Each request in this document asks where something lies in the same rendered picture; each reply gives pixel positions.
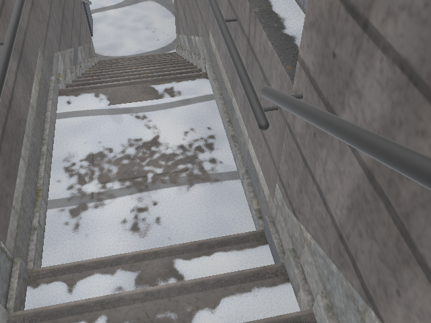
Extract stairs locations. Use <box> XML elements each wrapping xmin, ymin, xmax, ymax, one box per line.
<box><xmin>7</xmin><ymin>229</ymin><xmax>317</xmax><ymax>323</ymax></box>
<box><xmin>66</xmin><ymin>52</ymin><xmax>202</xmax><ymax>88</ymax></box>

